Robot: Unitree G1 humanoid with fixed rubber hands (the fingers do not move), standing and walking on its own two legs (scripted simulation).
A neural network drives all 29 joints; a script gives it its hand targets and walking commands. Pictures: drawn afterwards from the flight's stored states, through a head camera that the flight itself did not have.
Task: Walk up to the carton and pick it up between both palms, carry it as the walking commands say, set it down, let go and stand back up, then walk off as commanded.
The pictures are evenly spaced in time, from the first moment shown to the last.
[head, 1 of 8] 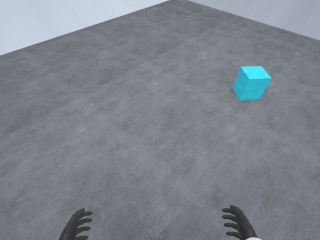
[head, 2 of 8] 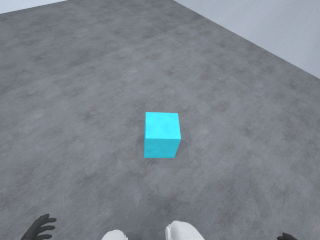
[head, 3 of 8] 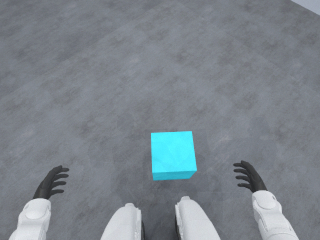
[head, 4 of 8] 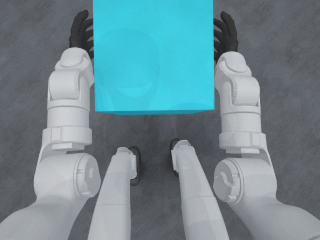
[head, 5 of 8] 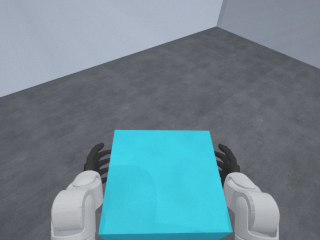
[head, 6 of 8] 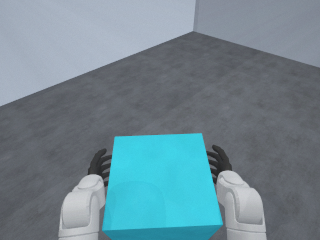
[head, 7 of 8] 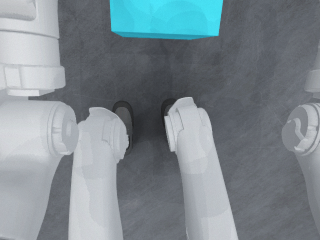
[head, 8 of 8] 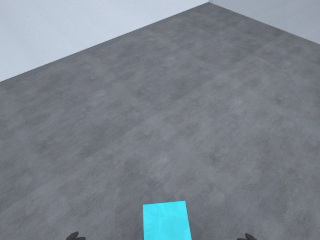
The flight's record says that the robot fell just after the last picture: no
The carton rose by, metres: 0.69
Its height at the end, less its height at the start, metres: +0.00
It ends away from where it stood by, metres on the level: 0.92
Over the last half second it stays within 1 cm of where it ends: yes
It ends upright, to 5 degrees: yes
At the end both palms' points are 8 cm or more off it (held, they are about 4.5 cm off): yes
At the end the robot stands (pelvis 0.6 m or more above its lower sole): yes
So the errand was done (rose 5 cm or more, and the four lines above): yes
